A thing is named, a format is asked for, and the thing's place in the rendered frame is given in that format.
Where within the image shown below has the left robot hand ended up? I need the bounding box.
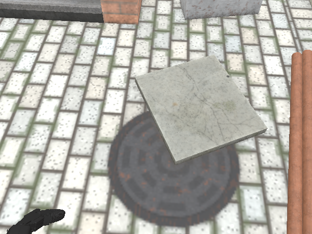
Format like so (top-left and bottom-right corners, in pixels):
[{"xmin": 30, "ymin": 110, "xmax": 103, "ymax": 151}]
[{"xmin": 7, "ymin": 209, "xmax": 65, "ymax": 234}]

